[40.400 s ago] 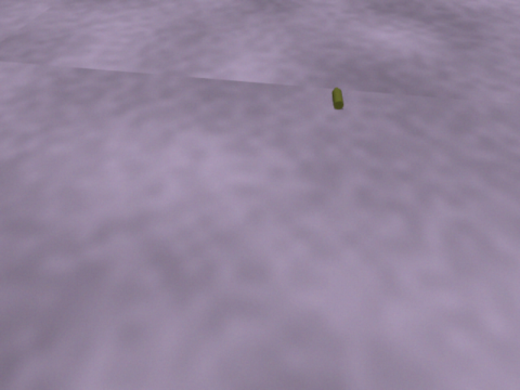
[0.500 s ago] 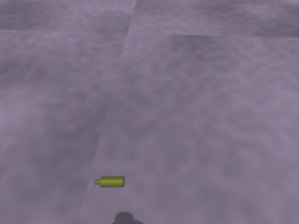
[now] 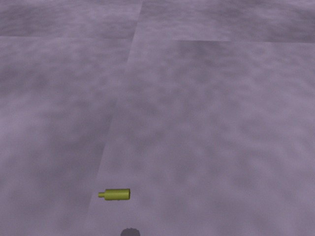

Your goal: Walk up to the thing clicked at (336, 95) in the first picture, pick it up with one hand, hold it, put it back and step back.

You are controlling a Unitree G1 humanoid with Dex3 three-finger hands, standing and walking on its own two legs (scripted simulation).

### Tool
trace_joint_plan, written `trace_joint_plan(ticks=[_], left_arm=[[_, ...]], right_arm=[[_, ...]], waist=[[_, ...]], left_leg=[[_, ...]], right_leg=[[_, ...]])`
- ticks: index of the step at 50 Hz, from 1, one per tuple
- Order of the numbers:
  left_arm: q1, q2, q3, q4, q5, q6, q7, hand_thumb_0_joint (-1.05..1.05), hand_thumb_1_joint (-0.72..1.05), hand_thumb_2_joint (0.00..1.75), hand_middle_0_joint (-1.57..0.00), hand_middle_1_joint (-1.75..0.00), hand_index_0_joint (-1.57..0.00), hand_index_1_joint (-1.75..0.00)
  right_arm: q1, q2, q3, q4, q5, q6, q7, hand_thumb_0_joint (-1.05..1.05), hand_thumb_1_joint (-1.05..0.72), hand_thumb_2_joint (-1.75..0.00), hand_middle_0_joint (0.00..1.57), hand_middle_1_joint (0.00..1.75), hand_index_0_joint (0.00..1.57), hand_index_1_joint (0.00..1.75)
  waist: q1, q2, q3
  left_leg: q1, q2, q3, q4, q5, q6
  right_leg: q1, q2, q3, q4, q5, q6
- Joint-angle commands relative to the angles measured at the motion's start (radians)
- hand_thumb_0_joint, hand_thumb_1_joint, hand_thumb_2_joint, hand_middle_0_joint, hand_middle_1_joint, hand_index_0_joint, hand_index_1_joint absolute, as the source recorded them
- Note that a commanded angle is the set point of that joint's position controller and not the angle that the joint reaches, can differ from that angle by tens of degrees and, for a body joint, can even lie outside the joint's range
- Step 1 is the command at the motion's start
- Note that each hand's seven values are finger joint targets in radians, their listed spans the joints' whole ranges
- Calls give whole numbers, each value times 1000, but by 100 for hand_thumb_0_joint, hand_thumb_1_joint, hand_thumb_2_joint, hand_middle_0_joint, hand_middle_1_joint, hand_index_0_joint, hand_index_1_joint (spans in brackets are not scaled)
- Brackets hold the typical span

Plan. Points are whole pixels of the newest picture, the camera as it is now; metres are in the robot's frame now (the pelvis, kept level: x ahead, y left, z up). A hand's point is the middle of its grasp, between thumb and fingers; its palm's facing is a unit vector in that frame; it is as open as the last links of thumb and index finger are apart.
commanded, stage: stand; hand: left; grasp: from above
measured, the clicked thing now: (114, 194) +0.48 +0.28 -0.75
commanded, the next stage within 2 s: step back in 0.18 s
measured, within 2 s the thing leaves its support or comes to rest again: neither
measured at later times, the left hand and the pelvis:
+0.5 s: hand out of the picture +0.09 +0.31 -0.18, palm faces -0.04 -0.93 -0.37, open 7.4 cm; pelvis -0.05 +0.04 -0.03, yaw -1 degrees
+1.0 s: hand out of the picture -0.03 +0.28 -0.17, palm faces -0.12 -0.91 -0.40, open 7.4 cm; pelvis -0.15 +0.03 -0.03, yaw -6 degrees
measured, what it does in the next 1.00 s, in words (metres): walks backwards: left foot, then right foot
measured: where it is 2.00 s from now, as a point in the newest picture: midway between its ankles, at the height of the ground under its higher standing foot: outside the picture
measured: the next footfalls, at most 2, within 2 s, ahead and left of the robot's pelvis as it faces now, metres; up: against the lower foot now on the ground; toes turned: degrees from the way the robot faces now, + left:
left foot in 0.46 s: -0.03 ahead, +0.13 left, +0.00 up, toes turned -3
right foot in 0.90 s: -0.11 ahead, -0.09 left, +0.00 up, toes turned -2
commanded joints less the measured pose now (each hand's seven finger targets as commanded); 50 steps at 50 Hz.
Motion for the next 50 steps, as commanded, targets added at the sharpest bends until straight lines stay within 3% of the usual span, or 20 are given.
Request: trace_joint_plan(ticks=[1,6,8,9,12,14,17,19,20,22,23,24,25,31,39,42,45,47,48,50], left_arm=[[-32,201,34,-53,4,-25,15,0,90,90,-20,-30,-20,-30],[-32,205,32,-54,6,-22,11,0,90,90,-20,-30,-20,-30],[-37,214,34,-57,4,-26,12,0,90,90,-20,-30,-20,-30],[-17,295,71,-94,-16,-17,13,0,90,90,-20,-30,-20,-30],[-9,293,77,-137,-19,-10,21,0,90,90,-20,-30,-20,-30],[-30,305,83,-177,-15,-1,22,0,90,90,-20,-30,-20,-30],[-85,327,89,-247,8,6,24,0,90,90,-20,-30,-20,-30],[-120,320,86,-281,15,14,23,0,90,90,-20,-30,-20,-30],[-135,310,83,-296,15,17,24,0,90,90,-20,-30,-20,-30],[-110,259,67,-308,0,33,24,0,90,90,-20,-30,-20,-30],[-106,217,60,-320,-10,40,31,0,90,90,-20,-30,-20,-30],[-77,208,60,-314,-5,54,39,0,90,90,-20,-30,-20,-30],[-20,204,56,-313,-3,58,44,0,90,90,-20,-30,-20,-30],[23,237,76,-310,2,59,42,0,90,90,-20,-30,-20,-30],[12,230,93,-367,13,40,29,0,90,90,-20,-30,-20,-30],[58,226,100,-353,17,30,20,0,90,90,-20,-30,-20,-30],[153,225,106,-317,26,17,17,0,90,90,-20,-30,-20,-30],[103,333,132,-353,27,12,14,0,90,90,-20,-30,-20,-30],[40,398,136,-387,36,11,18,0,90,90,-20,-30,-20,-30],[-14,320,126,-417,24,10,21,0,90,90,-20,-30,-20,-30]], right_arm=[[-39,-204,-35,-58,1,-24,-15,0,-90,-90,20,30,20,30],[-38,-207,-37,-55,0,-23,-12,0,-90,-90,20,30,20,30],[-26,-203,-37,-57,0,-24,-12,0,-90,-90,20,30,20,30],[-68,-260,-55,-93,11,-7,-6,0,-90,-90,20,30,20,30],[-37,-231,-57,-126,25,10,-6,0,-90,-90,20,30,20,30],[-15,-223,-63,-141,24,24,-4,0,-90,-90,20,30,20,30],[43,-222,-78,-166,14,47,3,0,-90,-90,20,30,20,30],[86,-224,-85,-177,15,50,10,0,-90,-90,20,30,20,30],[105,-221,-86,-182,19,45,11,0,-90,-90,20,30,20,30],[80,-268,-99,-204,5,29,1,0,-90,-90,20,30,20,30],[72,-329,-115,-215,-7,23,-3,0,-90,-90,20,30,20,30],[97,-332,-121,-218,-17,19,-9,0,-90,-90,20,30,20,30],[85,-335,-119,-224,-14,16,-14,0,-90,-90,20,30,20,30],[-13,-274,-108,-311,-8,11,-38,0,-90,-90,20,30,20,30],[78,-291,-122,-336,-6,9,-39,0,-90,-90,20,30,20,30],[34,-302,-121,-354,-3,16,-32,0,-90,-90,20,30,20,30],[-19,-283,-108,-364,12,26,-24,0,-90,-90,20,30,20,30],[-13,-216,-85,-377,22,29,-20,0,-90,-90,20,30,20,30],[-28,-231,-100,-365,11,40,-32,0,-90,-90,20,30,20,30],[39,-265,-105,-327,14,41,-23,0,-90,-90,20,30,20,30]], waist=[[3,4,-43],[4,1,-13],[-3,-4,-54],[2,-26,38],[-9,-51,-45],[-17,-96,-80],[-23,-193,-116],[-47,-212,-115],[-60,-205,-117],[-51,12,-103],[-48,169,-85],[-43,160,-92],[-21,127,-100],[9,141,-86],[-48,112,-102],[-24,130,-121],[26,70,-140],[15,-224,-72],[45,-291,-31],[2,-184,21]], left_leg=[[-11,102,-73,-46,96,40],[-41,97,-82,-65,20,37],[-16,103,-79,-50,78,40],[-71,82,-86,75,237,60],[-67,41,-36,200,257,58],[-87,-6,0,294,135,49],[-112,-61,-12,519,-302,59],[-96,-44,-35,515,-311,74],[-95,-28,-33,419,-228,76],[-108,96,-147,153,329,101],[-20,209,-306,89,584,135],[33,259,-351,97,693,164],[58,281,-311,140,825,202],[49,199,-204,174,629,190],[116,262,-230,196,519,280],[21,242,-216,216,373,245],[-142,158,-135,305,184,151],[-407,-87,-13,552,-300,34],[-329,-119,-80,797,-487,19],[-277,-106,-141,899,-402,20]], right_leg=[[-16,-117,81,-56,95,-21],[-42,-111,83,-62,4,-23],[-16,-121,92,-53,74,-28],[-95,-112,115,32,319,-32],[-74,-145,136,63,429,-87],[-96,-205,187,44,409,-147],[-162,-316,272,58,394,-242],[-217,-303,231,106,365,-231],[-190,-268,198,160,374,-194],[-187,-84,79,380,239,-82],[-329,71,54,527,-44,-39],[-401,117,135,631,-409,-40],[-414,117,162,723,-447,-41],[-445,122,206,877,-298,-22],[-382,58,130,596,-330,10],[-254,28,79,385,-271,-11],[-49,18,93,122,40,-57],[-36,-246,462,47,162,-209],[-252,-396,593,10,221,-352],[-325,-320,466,24,248,-310]])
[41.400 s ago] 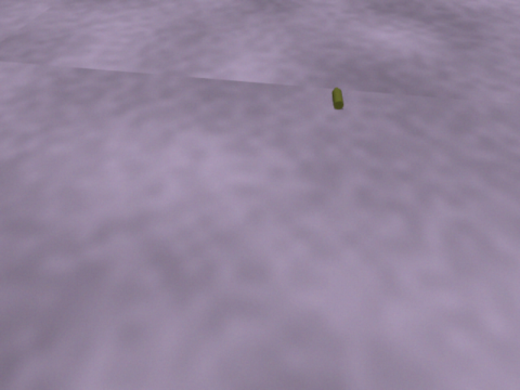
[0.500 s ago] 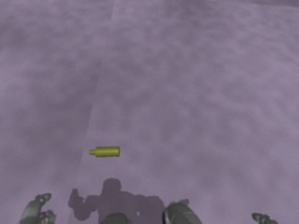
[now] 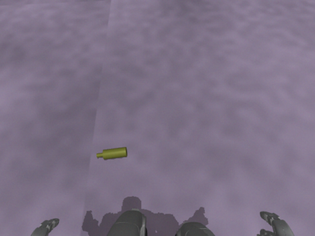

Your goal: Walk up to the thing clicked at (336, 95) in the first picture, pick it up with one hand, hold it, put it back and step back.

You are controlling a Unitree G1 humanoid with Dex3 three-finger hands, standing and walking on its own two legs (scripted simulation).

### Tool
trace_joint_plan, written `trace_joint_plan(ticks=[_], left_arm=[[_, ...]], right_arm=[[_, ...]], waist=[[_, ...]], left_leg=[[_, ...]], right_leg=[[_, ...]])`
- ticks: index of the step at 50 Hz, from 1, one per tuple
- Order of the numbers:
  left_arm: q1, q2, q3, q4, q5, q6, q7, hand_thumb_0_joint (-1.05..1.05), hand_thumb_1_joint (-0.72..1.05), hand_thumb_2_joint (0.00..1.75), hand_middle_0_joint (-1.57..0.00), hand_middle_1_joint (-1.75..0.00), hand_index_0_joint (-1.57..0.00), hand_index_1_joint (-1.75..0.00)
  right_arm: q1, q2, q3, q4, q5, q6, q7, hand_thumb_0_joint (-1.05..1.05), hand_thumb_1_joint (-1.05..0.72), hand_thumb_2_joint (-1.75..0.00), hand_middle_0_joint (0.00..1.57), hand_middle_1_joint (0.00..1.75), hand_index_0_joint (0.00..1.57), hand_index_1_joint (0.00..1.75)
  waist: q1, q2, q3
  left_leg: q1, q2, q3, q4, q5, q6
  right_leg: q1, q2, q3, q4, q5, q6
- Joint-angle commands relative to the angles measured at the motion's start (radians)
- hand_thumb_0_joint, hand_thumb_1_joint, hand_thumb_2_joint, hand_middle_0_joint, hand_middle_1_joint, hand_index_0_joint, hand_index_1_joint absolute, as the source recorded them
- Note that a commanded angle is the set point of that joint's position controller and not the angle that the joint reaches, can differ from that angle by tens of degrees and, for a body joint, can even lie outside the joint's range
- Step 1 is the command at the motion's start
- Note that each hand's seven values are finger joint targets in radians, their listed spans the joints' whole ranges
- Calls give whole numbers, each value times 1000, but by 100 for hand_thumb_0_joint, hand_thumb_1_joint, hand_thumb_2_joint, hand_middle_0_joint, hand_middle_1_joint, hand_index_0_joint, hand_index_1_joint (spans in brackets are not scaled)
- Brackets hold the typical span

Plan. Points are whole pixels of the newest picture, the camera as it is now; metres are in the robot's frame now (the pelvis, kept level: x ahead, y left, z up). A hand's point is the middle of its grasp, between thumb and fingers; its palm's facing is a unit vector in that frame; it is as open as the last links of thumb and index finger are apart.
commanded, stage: step back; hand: left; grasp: from above
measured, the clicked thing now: (111, 153) +0.60 +0.32 -0.73
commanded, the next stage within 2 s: none
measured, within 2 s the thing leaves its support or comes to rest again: neither
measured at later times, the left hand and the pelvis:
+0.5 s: hand out of the picture -0.05 +0.27 -0.14, palm faces +0.06 -0.94 -0.34, open 7.4 cm; pelvis -0.14 +0.00 +0.02, yaw +2 degrees
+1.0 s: hand out of the picture -0.20 +0.22 -0.12, palm faces +0.06 -0.89 -0.44, open 7.4 cm; pelvis -0.31 -0.06 +0.00, yaw +5 degrees
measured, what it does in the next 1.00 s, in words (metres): walks backwards: left foot, then right foot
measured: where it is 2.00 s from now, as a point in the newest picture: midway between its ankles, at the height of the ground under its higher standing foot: outside the picture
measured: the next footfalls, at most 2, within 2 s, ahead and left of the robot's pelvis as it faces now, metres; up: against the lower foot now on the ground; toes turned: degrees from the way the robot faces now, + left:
left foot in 0.26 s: -0.07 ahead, +0.12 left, +0.00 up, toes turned +1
right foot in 0.68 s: -0.19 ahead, -0.16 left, +0.00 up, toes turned +3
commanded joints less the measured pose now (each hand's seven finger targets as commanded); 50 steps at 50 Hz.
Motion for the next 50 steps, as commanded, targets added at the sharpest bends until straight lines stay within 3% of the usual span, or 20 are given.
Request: trace_joint_plan(ticks=[1,5,10,13,14,15,16,17,19,20,27,31,33,34,35,36,37,41,46,50], left_arm=[[-96,250,73,-144,-5,-37,31,0,90,90,-20,-30,-20,-30],[-40,214,66,-153,5,-26,34,0,90,90,-20,-30,-20,-30],[12,226,66,-160,0,-9,37,0,90,90,-20,-30,-20,-30],[-24,226,54,-178,-18,11,25,0,90,90,-20,-30,-20,-30],[-11,193,47,-188,-22,14,21,0,90,90,-20,-30,-20,-30],[-23,169,46,-190,-24,13,23,0,90,90,-20,-30,-20,-30],[-97,213,69,-197,-7,10,41,0,90,90,-20,-30,-20,-30],[-102,235,72,-184,-5,10,41,0,90,90,-20,-30,-20,-30],[-13,202,68,-139,-24,12,29,0,90,90,-20,-30,-20,-30],[30,204,71,-121,-28,13,25,0,90,90,-20,-30,-20,-30],[19,186,63,-129,-12,-4,22,0,90,90,-20,-30,-20,-30],[81,184,64,-84,-12,-13,16,0,90,90,-20,-30,-20,-30],[186,181,66,-28,-5,-19,11,0,90,90,-20,-30,-20,-30],[187,215,76,-27,7,-24,11,0,90,90,-20,-30,-20,-30],[165,299,100,-44,20,-26,10,0,90,90,-20,-30,-20,-30],[73,381,114,-93,12,-20,8,0,90,90,-20,-30,-20,-30],[-5,407,117,-125,12,-24,15,0,90,90,-20,-30,-20,-30],[-132,242,85,-145,10,-26,24,0,90,90,-20,-30,-20,-30],[42,216,78,-132,13,-21,40,0,90,90,-20,-30,-20,-30],[-1,246,74,-154,3,-10,49,0,90,90,-20,-30,-20,-30]], right_arm=[[67,-216,-52,-50,13,-25,-13,0,-90,-90,20,30,20,30],[88,-191,-30,-58,17,-38,-25,0,-90,-90,20,30,20,30],[100,-178,-31,-76,0,-51,-27,0,-90,-90,20,30,20,30],[159,-189,-53,-47,-18,-63,-21,0,-90,-90,20,30,20,30],[146,-255,-71,-58,-35,-64,-21,0,-90,-90,20,30,20,30],[97,-339,-84,-73,-41,-61,-14,0,-90,-90,20,30,20,30],[95,-392,-95,-93,-33,-61,-11,0,-90,-90,20,30,20,30],[44,-366,-93,-96,-29,-70,-22,0,-90,-90,20,30,20,30],[-43,-262,-58,-113,-40,-69,-22,0,-90,-90,20,30,20,30],[-52,-238,-54,-118,-31,-69,-24,0,-90,-90,20,30,20,30],[85,-245,-68,-116,-18,-60,-23,0,-90,-90,20,30,20,30],[22,-272,-74,-146,-25,-39,-13,0,-90,-90,20,30,20,30],[-14,-280,-71,-154,-15,-25,-12,0,-90,-90,20,30,20,30],[-11,-250,-63,-156,-5,-19,-9,0,-90,-90,20,30,20,30],[-6,-190,-50,-169,1,-18,-11,0,-90,-90,20,30,20,30],[-26,-186,-51,-177,1,-16,-28,0,-90,-90,20,30,20,30],[-17,-230,-73,-164,-2,-14,-35,0,-90,-90,20,30,20,30],[118,-200,-49,-78,9,-25,-24,0,-90,-90,20,30,20,30],[72,-174,-29,-100,-6,-41,-32,0,-90,-90,20,30,20,30],[149,-188,-41,-81,-16,-41,-25,0,-90,-90,20,30,20,30]], waist=[[-6,-152,-135],[25,-142,-208],[40,-239,-286],[-2,-167,-292],[5,-17,-297],[4,192,-247],[-69,237,-217],[-41,198,-170],[34,91,-166],[58,90,-160],[-33,148,-229],[-8,211,-259],[41,186,-289],[40,116,-279],[37,-138,-232],[58,-274,-182],[55,-313,-112],[-39,-178,-134],[69,-206,-204],[45,-254,-281]], left_leg=[[32,-90,-136,339,-58,-12],[-41,-90,-79,194,-33,-32],[12,8,-22,-217,-25,-19],[235,23,-16,-534,367,8],[338,171,-217,-520,452,56],[361,351,-441,-554,551,160],[171,471,-533,-562,595,303],[98,486,-533,-573,577,321],[172,285,-224,-507,680,215],[195,245,-166,-495,664,179],[414,277,-173,-419,685,255],[287,263,-158,-376,585,208],[186,228,-132,-311,489,152],[75,168,-131,-264,344,97],[-137,3,-94,-97,77,26],[-87,-87,-79,143,-125,-14],[-19,-30,-133,296,-130,-20],[-56,-111,-136,353,51,-19],[-145,-62,-76,111,-66,-46],[23,11,-18,-156,-40,-17]], right_leg=[[-91,-304,282,-281,482,-232],[134,-224,175,-190,560,-183],[303,-274,198,-109,659,-180],[137,-199,141,-11,473,-86],[-58,-121,99,69,241,-34],[-261,54,11,227,-191,7],[-192,42,103,424,-344,30],[-168,8,170,557,-284,24],[-216,71,174,615,-174,13],[-242,80,168,630,-131,12],[-228,27,79,346,-180,82],[-37,-28,-13,13,-107,52],[121,-23,-50,-229,87,18],[170,-56,29,-239,115,-4],[181,-238,325,-289,82,-66],[-89,-425,470,-381,20,-220],[-286,-497,573,-441,-56,-275],[-98,-226,117,-261,242,-112],[243,-284,150,-174,507,-174],[229,-347,191,-129,568,-175]])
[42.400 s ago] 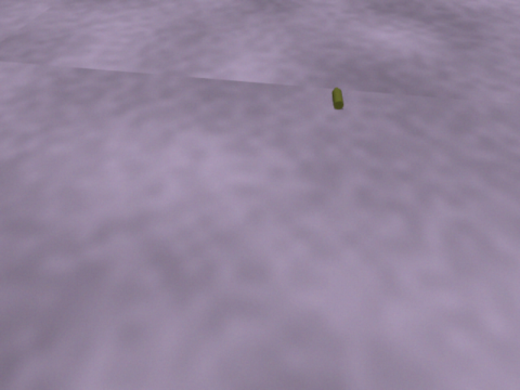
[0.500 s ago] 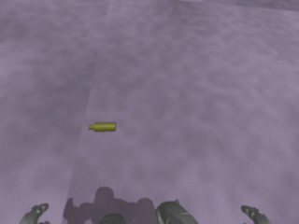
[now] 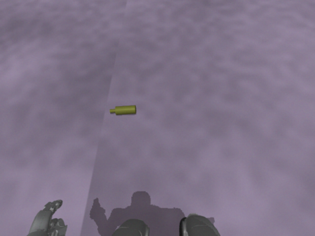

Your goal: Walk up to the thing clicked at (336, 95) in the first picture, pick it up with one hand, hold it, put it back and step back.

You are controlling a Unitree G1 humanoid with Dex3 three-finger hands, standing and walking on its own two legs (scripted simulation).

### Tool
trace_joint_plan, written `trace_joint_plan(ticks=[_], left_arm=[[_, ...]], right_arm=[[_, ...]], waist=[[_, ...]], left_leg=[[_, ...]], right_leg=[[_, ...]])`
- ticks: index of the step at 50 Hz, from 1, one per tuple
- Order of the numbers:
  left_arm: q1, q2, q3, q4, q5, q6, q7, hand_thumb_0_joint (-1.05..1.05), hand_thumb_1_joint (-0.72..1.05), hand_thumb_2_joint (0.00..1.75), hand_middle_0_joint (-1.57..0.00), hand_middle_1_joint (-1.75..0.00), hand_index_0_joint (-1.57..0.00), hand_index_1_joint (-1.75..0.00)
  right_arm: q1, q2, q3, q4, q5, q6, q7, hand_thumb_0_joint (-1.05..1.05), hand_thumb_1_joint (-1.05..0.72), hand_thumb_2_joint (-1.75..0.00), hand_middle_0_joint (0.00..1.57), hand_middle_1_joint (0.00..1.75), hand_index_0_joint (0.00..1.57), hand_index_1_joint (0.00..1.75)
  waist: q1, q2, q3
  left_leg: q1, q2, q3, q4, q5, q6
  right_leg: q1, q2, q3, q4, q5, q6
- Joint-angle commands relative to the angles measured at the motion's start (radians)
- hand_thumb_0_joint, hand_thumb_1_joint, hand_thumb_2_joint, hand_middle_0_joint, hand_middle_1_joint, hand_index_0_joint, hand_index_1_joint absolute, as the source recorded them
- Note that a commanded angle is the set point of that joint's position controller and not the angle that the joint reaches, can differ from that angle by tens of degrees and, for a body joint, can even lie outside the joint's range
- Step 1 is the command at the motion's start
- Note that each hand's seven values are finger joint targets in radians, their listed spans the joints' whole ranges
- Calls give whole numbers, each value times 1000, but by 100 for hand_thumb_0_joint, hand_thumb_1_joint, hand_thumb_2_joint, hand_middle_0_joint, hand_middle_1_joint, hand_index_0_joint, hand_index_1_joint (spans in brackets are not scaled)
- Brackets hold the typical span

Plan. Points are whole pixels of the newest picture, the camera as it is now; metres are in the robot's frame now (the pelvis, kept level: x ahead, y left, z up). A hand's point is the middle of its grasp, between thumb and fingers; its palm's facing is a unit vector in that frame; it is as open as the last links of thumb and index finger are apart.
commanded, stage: step back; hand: left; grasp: from above
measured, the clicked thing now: (122, 110) +0.94 +0.30 -0.73
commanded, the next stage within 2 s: stand in 1.54 s
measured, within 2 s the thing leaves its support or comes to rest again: neither
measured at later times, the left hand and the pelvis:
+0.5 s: hand out of the picture -0.13 +0.26 -0.15, palm faces -0.04 -0.91 -0.40, open 7.4 cm; pelvis -0.17 -0.01 +0.00, yaw -4 degrees
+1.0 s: hand out of the picture -0.10 +0.27 -0.14, palm faces -0.02 -0.92 -0.40, open 7.4 cm; pelvis -0.19 -0.01 +0.00, yaw -1 degrees
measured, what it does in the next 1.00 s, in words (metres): walks backwards: left foot, then right foot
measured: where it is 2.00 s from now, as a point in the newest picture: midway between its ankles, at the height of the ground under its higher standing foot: outside the picture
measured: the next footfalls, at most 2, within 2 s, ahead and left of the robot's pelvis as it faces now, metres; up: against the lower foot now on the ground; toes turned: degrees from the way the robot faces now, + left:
left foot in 0.08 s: -0.03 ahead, +0.12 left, +0.00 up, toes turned +0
right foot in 0.42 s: -0.16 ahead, -0.14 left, +0.00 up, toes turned +0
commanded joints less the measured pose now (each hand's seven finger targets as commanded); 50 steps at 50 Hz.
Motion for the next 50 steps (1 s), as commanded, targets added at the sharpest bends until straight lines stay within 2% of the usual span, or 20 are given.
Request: trace_joint_plan(ticks=[1,3,5,6,7,10,19,20,22,23,24,27,31,34,35,37,39,41,48,50], left_arm=[[19,252,65,-64,-10,-5,26,0,90,90,-20,-30,-20,-30],[-20,260,50,-76,-20,6,19,0,90,90,-20,-30,-20,-30],[-21,190,31,-87,-28,6,17,0,90,90,-20,-30,-20,-30],[-89,232,58,-90,-22,6,30,0,90,90,-20,-30,-20,-30],[-89,250,61,-76,-14,8,29,0,90,90,-20,-30,-20,-30],[33,220,57,1,-39,15,16,0,90,90,-20,-30,-20,-30],[136,182,32,94,-18,-63,7,0,90,90,-20,-30,-20,-30],[193,195,38,127,-11,-74,11,0,90,90,-20,-30,-20,-30],[162,324,69,115,15,-90,15,0,90,90,-20,-30,-20,-30],[67,406,84,84,18,-84,18,0,90,90,-20,-30,-20,-30],[-33,392,83,66,10,-87,20,0,90,90,-20,-30,-20,-30],[-28,270,53,81,2,-97,16,0,90,90,-20,-30,-20,-30],[80,300,61,111,9,-94,1,0,90,90,-20,-30,-20,-30],[43,288,50,102,0,-74,-9,0,90,90,-20,-30,-20,-30],[68,248,31,100,-1,-67,-10,0,90,90,-20,-30,-20,-30],[35,179,11,92,-25,-66,-10,0,90,90,-20,-30,-20,-30],[5,284,40,99,-16,-72,-10,0,90,90,-20,-30,-20,-30],[53,247,35,118,-20,-80,-22,0,90,90,-20,-30,-20,-30],[126,205,44,172,-12,-89,-25,0,90,90,-20,-30,-20,-30],[192,259,62,195,3,-99,-6,0,90,90,-20,-30,-20,-30]], right_arm=[[58,-159,-49,-69,-7,-41,-7,0,-90,-90,20,30,20,30],[132,-172,-61,-30,-7,-36,-3,0,-90,-90,20,30,20,30],[51,-294,-88,-66,-35,-30,6,0,-90,-90,20,30,20,30],[0,-362,-94,-95,-34,-29,13,0,-90,-90,20,30,20,30],[-72,-338,-93,-106,-37,-40,4,0,-90,-90,20,30,20,30],[-171,-213,-51,-128,-40,-41,-5,0,-90,-90,20,30,20,30],[-75,-231,-69,-89,-25,-14,22,0,-90,-90,20,30,20,30],[-81,-207,-59,-83,-20,-6,22,0,-90,-90,20,30,20,30],[-98,-114,-30,-118,-15,-13,27,0,-90,-90,20,30,20,30],[-162,-162,-52,-120,-25,-14,13,0,-90,-90,20,30,20,30],[-134,-205,-71,-93,-17,-15,17,0,-90,-90,20,30,20,30],[-105,-168,-53,-48,5,-35,27,0,-90,-90,20,30,20,30],[-143,-151,-42,-56,-13,-60,37,0,-90,-90,20,30,20,30],[-48,-145,-56,-6,-13,-85,38,0,-90,-90,20,30,20,30],[-23,-159,-66,10,-17,-94,32,0,-90,-90,20,30,20,30],[40,-290,-95,17,-27,-105,26,0,-90,-90,20,30,20,30],[-2,-316,-108,7,-20,-101,30,0,-90,-90,20,30,20,30],[-44,-237,-79,-5,-28,-108,30,0,-90,-90,20,30,20,30],[-82,-209,-67,-20,-15,-80,33,0,-90,-90,20,30,20,30],[-74,-99,-28,-35,0,-73,26,0,-90,-90,20,30,20,30]], waist=[[30,-240,-278],[-20,-170,-286],[-9,174,-233],[-56,230,-197],[-30,185,-149],[59,62,-132],[-2,170,-244],[19,98,-254],[33,-180,-180],[68,-187,-120],[23,-170,-61],[-2,-132,-70],[62,-222,-82],[16,-214,-123],[5,-159,-149],[-28,140,-173],[-21,67,-75],[9,84,-77],[46,133,-121],[91,-75,-163]], left_leg=[[0,50,67,-313,72,26],[142,43,80,-496,294,62],[205,356,-349,-590,474,209],[-7,486,-473,-646,476,355],[-106,498,-463,-646,502,365],[-39,292,-113,-549,631,240],[184,257,-72,-426,233,205],[135,229,-39,-316,231,175],[-249,46,-2,-133,3,55],[-138,84,-85,-29,-31,22],[-29,122,-125,48,23,22],[-95,28,-55,5,116,17],[-89,53,30,-231,39,10],[105,26,109,-519,149,25],[238,42,46,-578,204,37],[330,362,-501,-706,-107,197],[115,420,-507,-737,-225,296],[164,305,-308,-691,-62,224],[-70,209,-110,-528,21,155],[-219,86,-41,-257,31,79]], right_leg=[[329,-251,255,-71,405,-164],[200,-198,208,-22,244,-96],[-127,43,27,254,-240,6],[-61,80,95,476,-456,29],[-9,62,178,594,-436,22],[-65,138,203,704,-282,10],[172,66,9,-236,-168,20],[247,56,59,-353,-98,10],[314,-204,540,-336,-262,-86],[10,-375,653,-377,-393,-228],[-138,-380,629,-379,-450,-234],[65,-189,298,-267,-60,-150],[172,-191,299,-274,-193,-139],[147,-167,229,-172,-145,-113],[72,-129,186,-64,-87,-82],[-209,46,-2,227,-318,4],[-122,-27,99,322,-346,-9],[-130,-37,92,242,-285,-11],[258,52,-33,-132,-90,0],[422,-52,185,-257,-150,-22]])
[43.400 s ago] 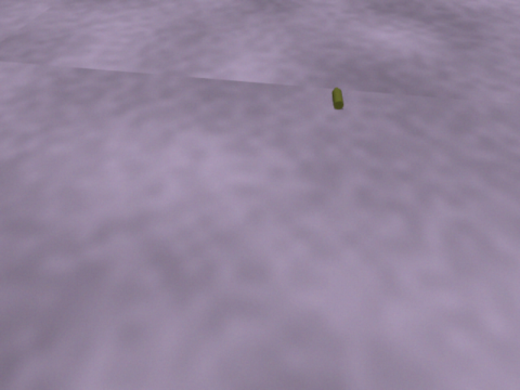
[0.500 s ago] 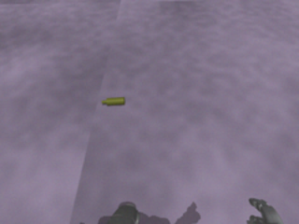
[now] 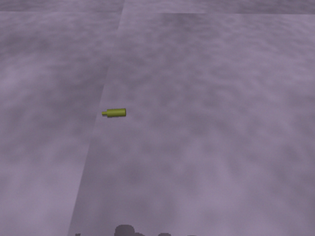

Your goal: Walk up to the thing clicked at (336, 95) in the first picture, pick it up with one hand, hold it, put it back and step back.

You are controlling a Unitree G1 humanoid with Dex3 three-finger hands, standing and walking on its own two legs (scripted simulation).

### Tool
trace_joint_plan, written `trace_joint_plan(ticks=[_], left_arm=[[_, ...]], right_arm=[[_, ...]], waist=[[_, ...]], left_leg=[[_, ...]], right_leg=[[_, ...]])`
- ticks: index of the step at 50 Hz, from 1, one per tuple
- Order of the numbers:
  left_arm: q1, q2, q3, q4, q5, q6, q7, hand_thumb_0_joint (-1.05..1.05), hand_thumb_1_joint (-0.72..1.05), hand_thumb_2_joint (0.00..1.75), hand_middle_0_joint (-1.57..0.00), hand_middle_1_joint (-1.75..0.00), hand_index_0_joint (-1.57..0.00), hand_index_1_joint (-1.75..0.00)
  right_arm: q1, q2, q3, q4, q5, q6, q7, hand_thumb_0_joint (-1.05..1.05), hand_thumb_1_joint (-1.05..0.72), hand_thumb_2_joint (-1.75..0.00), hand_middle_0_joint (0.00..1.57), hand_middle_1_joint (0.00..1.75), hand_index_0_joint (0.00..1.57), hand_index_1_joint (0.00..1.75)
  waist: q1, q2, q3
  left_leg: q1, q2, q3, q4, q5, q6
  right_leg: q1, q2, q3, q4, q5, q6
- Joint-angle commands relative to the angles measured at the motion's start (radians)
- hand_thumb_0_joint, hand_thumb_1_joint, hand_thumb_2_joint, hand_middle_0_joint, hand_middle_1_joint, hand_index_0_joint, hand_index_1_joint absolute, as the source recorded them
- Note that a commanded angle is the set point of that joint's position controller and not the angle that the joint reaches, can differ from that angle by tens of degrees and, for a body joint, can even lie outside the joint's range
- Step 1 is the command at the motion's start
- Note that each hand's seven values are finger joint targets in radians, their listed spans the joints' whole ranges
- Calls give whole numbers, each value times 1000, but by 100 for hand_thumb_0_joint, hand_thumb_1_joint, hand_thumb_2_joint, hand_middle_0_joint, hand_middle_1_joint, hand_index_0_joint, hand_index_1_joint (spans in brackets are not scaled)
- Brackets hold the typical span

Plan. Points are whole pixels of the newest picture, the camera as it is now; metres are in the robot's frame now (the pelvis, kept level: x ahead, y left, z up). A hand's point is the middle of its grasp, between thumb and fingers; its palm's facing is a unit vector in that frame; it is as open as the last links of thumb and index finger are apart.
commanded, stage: step back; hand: left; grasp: from above
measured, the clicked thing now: (113, 112) +1.12 +0.34 -0.73
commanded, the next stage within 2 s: stand in 0.54 s
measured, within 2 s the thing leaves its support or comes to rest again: neither
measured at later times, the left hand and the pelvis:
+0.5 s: hand out of the picture +0.12 +0.29 -0.16, palm faces +0.06 -0.93 -0.36, open 7.4 cm; pelvis +0.05 +0.02 +0.00, yaw +2 degrees
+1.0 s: hand out of the picture +0.12 +0.27 -0.14, palm faces +0.00 -0.94 -0.33, open 7.4 cm; pelvis +0.04 +0.01 +0.02, yaw +1 degrees
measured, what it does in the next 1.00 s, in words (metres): steps on the spot: left foot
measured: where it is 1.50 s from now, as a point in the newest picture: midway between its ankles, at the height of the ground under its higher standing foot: outside the picture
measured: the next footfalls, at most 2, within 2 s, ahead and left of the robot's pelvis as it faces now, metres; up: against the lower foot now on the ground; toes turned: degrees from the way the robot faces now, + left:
left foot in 0.28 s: +0.12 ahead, +0.15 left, +0.00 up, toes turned +2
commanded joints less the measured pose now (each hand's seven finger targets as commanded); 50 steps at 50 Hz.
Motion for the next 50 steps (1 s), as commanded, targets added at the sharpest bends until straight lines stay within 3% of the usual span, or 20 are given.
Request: trace_joint_plan(ticks=[1,2,3,6,11,13,14,15,16,17,18,19,21,23,24,26,27,32,40,50], left_arm=[[114,267,70,-29,27,-43,39,0,90,90,-20,-30,-20,-30],[16,294,76,-58,22,-41,39,0,90,90,-20,-30,-20,-30],[-45,291,73,-82,17,-42,36,0,90,90,-20,-30,-20,-30],[-75,212,48,-86,8,-54,36,0,90,90,-20,-30,-20,-30],[-90,205,34,-69,-5,-46,36,0,90,90,-20,-30,-20,-30],[-101,202,25,-68,-16,-34,37,0,90,90,-20,-30,-20,-30],[-105,189,18,-73,-20,-27,38,0,90,90,-20,-30,-20,-30],[-94,165,9,-82,-22,-21,40,0,90,90,-20,-30,-20,-30],[-76,139,1,-83,-30,-15,40,0,90,90,-20,-30,-20,-30],[-74,137,-1,-65,-41,1,42,0,90,90,-20,-30,-20,-30],[-70,147,4,-41,-37,8,45,0,90,90,-20,-30,-20,-30],[-71,143,1,-29,-31,5,44,0,90,90,-20,-30,-20,-30],[-42,147,-2,-4,-22,-7,41,0,90,90,-20,-30,-20,-30],[-27,167,1,13,-22,-17,42,0,90,90,-20,-30,-20,-30],[-51,182,4,17,-21,-20,42,0,90,90,-20,-30,-20,-30],[-109,185,-1,14,-21,-21,40,0,90,90,-20,-30,-20,-30],[-106,137,-30,40,-25,-18,31,0,90,90,-20,-30,-20,-30],[-131,150,-38,71,-24,-25,32,0,90,90,-20,-30,-20,-30],[-146,150,-40,107,-21,-24,30,0,90,90,-20,-30,-20,-30],[-153,155,-37,117,-19,-26,27,0,90,90,-20,-30,-20,-30]], right_arm=[[-102,-99,-3,-128,22,-18,-32,0,-90,-90,20,30,20,30],[-77,-170,-26,-96,10,-12,-43,0,-90,-90,20,30,20,30],[-33,-216,-40,-75,12,-14,-44,0,-90,-90,20,30,20,30],[-9,-195,-30,-34,22,-22,-36,0,-90,-90,20,30,20,30],[-20,-160,-19,-23,16,-27,-29,0,-90,-90,20,30,20,30],[-4,-150,-20,-7,15,-33,-36,0,-90,-90,20,30,20,30],[2,-161,-26,6,14,-35,-41,0,-90,-90,20,30,20,30],[-5,-194,-38,6,9,-36,-47,0,-90,-90,20,30,20,30],[-32,-240,-44,-7,7,-39,-50,0,-90,-90,20,30,20,30],[-98,-275,-40,-27,11,-38,-50,0,-90,-90,20,30,20,30],[-141,-288,-41,-30,12,-34,-48,0,-90,-90,20,30,20,30],[-164,-266,-35,-21,9,-30,-46,0,-90,-90,20,30,20,30],[-204,-226,-18,-24,13,-26,-47,0,-90,-90,20,30,20,30],[-219,-198,-5,-17,23,-28,-48,0,-90,-90,20,30,20,30],[-215,-182,-2,-7,26,-26,-46,0,-90,-90,20,30,20,30],[-205,-176,0,18,25,-24,-44,0,-90,-90,20,30,20,30],[-192,-193,8,30,33,-32,-37,0,-90,-90,20,30,20,30],[-216,-185,13,60,33,-39,-32,0,-90,-90,20,30,20,30],[-263,-175,16,87,31,-36,-26,0,-90,-90,20,30,20,30],[-246,-177,20,115,29,-39,-23,0,-90,-90,20,30,20,30]], waist=[[104,-168,-45],[80,-85,-12],[52,-78,31],[33,-74,16],[31,-157,-32],[8,-142,-72],[2,-105,-85],[7,-40,-115],[22,76,-137],[36,128,-137],[40,167,-108],[48,160,-94],[64,148,-106],[60,117,-136],[44,91,-145],[20,55,-153],[8,81,-148],[4,22,-150],[13,-2,-66],[12,32,-69]], left_leg=[[-428,-111,-52,255,-230,29],[-360,-34,-80,334,-233,22],[-305,-3,-83,361,-226,20],[-242,3,-93,301,-139,23],[-92,-1,50,49,-56,16],[1,-21,86,-97,114,23],[43,-15,65,-136,250,31],[108,44,-10,-125,412,57],[121,162,-147,-152,487,109],[21,242,-246,-183,391,195],[-59,273,-271,-204,320,229],[-67,254,-238,-213,291,209],[-48,185,-146,-167,301,130],[-38,124,-81,-96,344,77],[-24,102,-59,-93,319,61],[49,101,-47,-119,316,57],[104,109,-69,-160,315,58],[158,126,-52,-182,456,59],[134,108,-37,-277,271,35],[108,107,-36,-326,196,25]], right_leg=[[308,-283,496,-363,-225,-102],[149,-394,560,-399,-379,-182],[55,-408,560,-386,-369,-228],[77,-287,309,-308,10,-168],[76,-233,136,-171,410,-134],[85,-201,81,-63,526,-98],[78,-175,67,-12,517,-68],[31,-144,48,38,447,-42],[-8,-77,14,108,280,-9],[29,-17,-6,116,15,2],[87,-19,0,111,-133,-2],[97,-22,7,71,-136,-6],[118,-49,33,-52,46,-13],[165,-89,89,-99,239,-21],[151,-112,119,-116,270,-30],[116,-122,122,-129,291,-29],[93,-112,109,-164,240,-18],[147,-113,88,-212,346,-2],[129,-121,95,-315,198,8],[157,-126,99,-344,149,5]])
